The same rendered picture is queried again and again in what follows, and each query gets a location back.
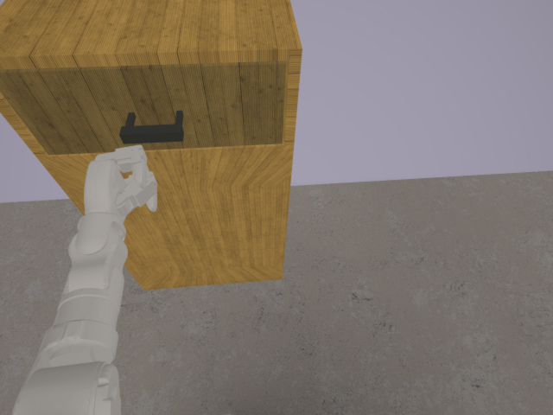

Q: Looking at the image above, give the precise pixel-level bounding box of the robot left upper arm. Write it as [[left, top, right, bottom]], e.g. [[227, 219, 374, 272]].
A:
[[16, 361, 121, 415]]

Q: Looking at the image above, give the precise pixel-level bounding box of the handle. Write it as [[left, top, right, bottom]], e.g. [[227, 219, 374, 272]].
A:
[[119, 111, 184, 144]]

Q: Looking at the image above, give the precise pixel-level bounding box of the drawer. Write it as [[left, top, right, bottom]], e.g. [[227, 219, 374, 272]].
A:
[[0, 61, 286, 155]]

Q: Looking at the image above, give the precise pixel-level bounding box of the left robot hand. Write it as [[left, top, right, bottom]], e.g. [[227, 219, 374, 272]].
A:
[[84, 144, 157, 224]]

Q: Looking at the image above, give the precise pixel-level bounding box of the left robot forearm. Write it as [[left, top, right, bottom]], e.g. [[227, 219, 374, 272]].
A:
[[12, 213, 128, 415]]

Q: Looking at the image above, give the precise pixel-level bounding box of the cabinet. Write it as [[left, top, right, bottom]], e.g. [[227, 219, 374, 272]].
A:
[[0, 0, 302, 291]]

